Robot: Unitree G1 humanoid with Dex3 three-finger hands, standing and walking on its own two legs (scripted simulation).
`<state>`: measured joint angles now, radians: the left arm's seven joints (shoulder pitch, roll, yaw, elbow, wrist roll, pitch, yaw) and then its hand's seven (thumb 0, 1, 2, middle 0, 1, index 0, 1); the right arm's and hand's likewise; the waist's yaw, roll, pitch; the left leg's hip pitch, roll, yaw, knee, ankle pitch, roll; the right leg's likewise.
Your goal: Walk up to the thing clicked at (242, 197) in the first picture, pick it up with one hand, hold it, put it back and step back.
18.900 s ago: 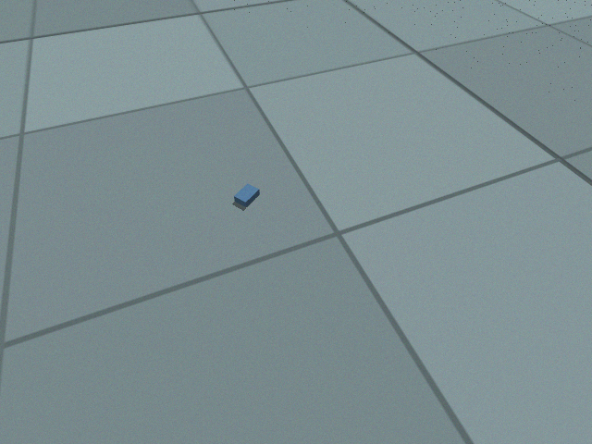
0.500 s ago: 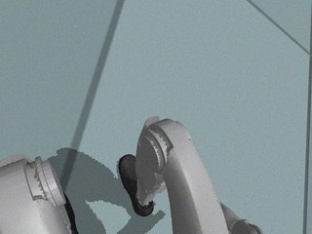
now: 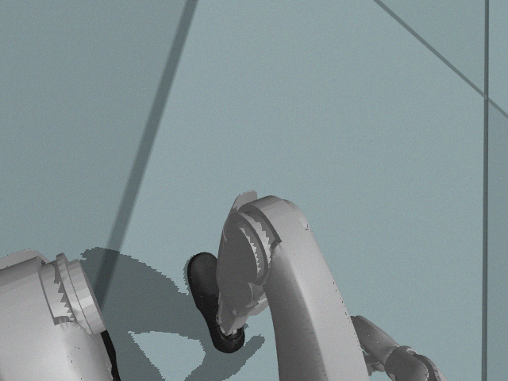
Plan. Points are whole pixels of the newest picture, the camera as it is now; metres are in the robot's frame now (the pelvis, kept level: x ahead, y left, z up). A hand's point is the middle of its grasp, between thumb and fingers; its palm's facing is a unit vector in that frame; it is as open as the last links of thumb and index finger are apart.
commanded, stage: close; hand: left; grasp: from above
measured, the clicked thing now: out of the picture +0.42 +0.36 -0.28
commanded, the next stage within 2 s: settle in 1.42 s
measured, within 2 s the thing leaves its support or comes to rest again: leaves its support in 1.84 s
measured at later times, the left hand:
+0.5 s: hand out of the picture +0.40 +0.35 -0.25, palm faces -0.46 -0.14 -0.88, open 11.9 cm
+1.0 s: hand out of the picture +0.41 +0.35 -0.25, palm faces -0.43 -0.16 -0.89, open 10.0 cm
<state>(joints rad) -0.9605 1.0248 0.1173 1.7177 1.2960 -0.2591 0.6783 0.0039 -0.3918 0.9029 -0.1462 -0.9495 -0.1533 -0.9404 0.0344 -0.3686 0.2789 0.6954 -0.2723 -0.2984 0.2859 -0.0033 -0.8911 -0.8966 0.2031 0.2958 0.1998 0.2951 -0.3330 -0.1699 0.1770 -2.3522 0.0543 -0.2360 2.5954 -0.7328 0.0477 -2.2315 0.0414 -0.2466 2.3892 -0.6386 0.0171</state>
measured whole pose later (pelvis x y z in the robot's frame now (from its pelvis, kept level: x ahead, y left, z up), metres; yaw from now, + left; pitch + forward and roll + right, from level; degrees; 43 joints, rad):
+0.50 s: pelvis +0.00 +0.00 +0.00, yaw +0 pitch +25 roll -15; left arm -0.94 1.05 0.09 1.69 1.31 -0.34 0.65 0.00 -0.14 0.71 -0.30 -0.86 -0.34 -0.82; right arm 0.05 -0.34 0.33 0.67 -0.28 -0.26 0.27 0.00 -0.89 -0.90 0.20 0.30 0.20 0.30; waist -0.33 -0.17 0.20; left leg -2.33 0.05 -0.25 2.59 -0.73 0.04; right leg -2.21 0.05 -0.26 2.38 -0.63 0.01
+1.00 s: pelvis +0.00 +0.00 +0.00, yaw +0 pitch +26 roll -15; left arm -0.98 1.05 0.14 1.71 1.30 -0.29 0.65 0.00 0.11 0.48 -0.54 -0.69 -0.57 -0.61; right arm 0.03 -0.37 0.31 0.66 -0.26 -0.28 0.28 0.00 -0.89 -0.90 0.20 0.30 0.20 0.29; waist -0.35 -0.16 0.20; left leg -2.34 0.05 -0.24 2.58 -0.73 0.04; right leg -2.22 0.05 -0.25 2.38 -0.64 0.01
